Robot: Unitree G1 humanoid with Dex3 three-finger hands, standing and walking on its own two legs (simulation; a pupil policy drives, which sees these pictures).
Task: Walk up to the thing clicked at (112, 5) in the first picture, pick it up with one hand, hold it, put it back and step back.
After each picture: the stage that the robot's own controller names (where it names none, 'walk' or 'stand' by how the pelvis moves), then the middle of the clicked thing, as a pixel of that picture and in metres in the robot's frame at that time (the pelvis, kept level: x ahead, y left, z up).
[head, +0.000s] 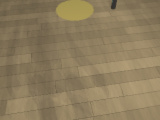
stand; (114, 0) +2.10 -0.49 -0.66
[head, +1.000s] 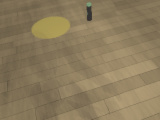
walk; (89, 12) +2.01 -0.02 -0.63
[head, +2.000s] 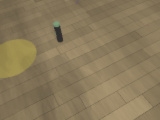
walk; (58, 32) +1.38 +0.31 -0.65
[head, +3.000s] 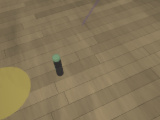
walk; (58, 65) +0.91 +0.27 -0.65
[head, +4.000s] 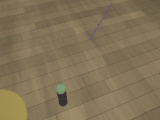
walk; (62, 95) +0.58 +0.16 -0.62
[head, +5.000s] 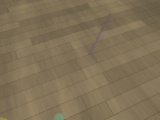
stand; out of the picture +0.39 +0.17 -0.63
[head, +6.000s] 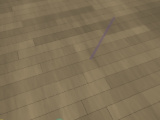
stand; out of the picture +0.36 +0.15 -0.65
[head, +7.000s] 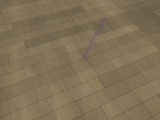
stand; out of the picture +0.35 +0.17 -0.66
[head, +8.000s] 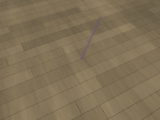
stand; out of the picture +0.36 +0.18 -0.66
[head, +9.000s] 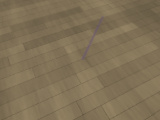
stand; out of the picture +0.35 +0.18 -0.66
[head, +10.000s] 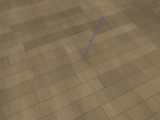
stand; out of the picture +0.35 +0.18 -0.66
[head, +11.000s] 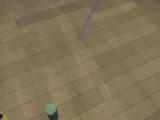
go down; (52, 113) +0.38 +0.17 -0.62
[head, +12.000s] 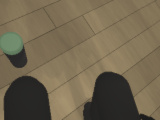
go down; (16, 53) +0.43 +0.22 -0.24
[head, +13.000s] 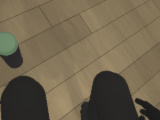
close in; (10, 53) +0.43 +0.23 -0.23
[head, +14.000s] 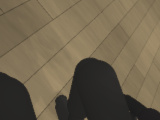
close; out of the picture +0.41 +0.27 -0.16
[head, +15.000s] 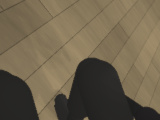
lift; out of the picture +0.41 +0.27 -0.16
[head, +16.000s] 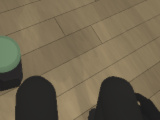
lift; (8, 67) +0.33 +0.24 -0.03
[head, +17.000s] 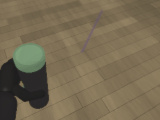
hold; (35, 81) +0.31 +0.15 +0.08
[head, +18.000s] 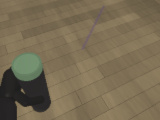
hold; (35, 87) +0.30 +0.16 +0.04
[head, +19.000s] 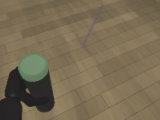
hold; (40, 88) +0.30 +0.14 +0.03
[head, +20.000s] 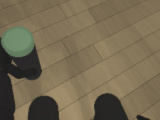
crouch; (26, 59) +0.39 +0.17 -0.03
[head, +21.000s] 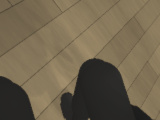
lower; out of the picture +0.40 +0.26 -0.17
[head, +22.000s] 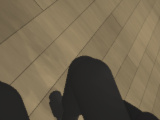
lower; out of the picture +0.42 +0.27 -0.16
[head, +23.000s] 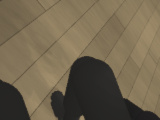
lower; out of the picture +0.42 +0.28 -0.16
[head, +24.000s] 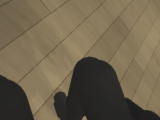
lower; out of the picture +0.40 +0.27 -0.16
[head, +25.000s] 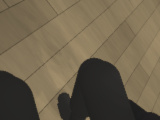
loosen; out of the picture +0.39 +0.25 -0.15
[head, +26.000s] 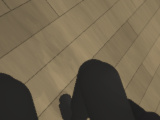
withdraw; out of the picture +0.40 +0.25 -0.17
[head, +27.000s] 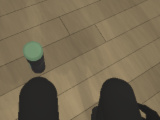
walk; (36, 60) +0.43 +0.20 -0.27
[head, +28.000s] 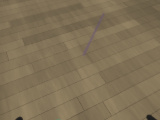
stand; out of the picture +0.36 +0.14 -0.59
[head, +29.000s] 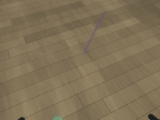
stand; out of the picture +0.37 +0.15 -0.60
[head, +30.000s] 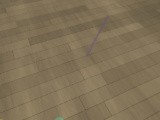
stand; out of the picture +0.37 +0.15 -0.62
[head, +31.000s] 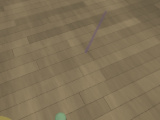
walk; out of the picture +0.39 +0.14 -0.65
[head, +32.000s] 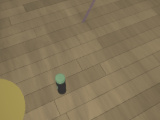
walk; (61, 84) +0.56 +0.14 -0.64
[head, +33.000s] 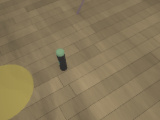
walk; (61, 60) +0.87 +0.22 -0.64
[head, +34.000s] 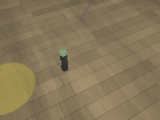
stand; (64, 60) +0.98 +0.17 -0.64
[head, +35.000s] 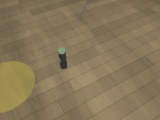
stand; (62, 58) +1.01 +0.18 -0.66
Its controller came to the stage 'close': yes
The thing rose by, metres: 0.68
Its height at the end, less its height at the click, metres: +0.00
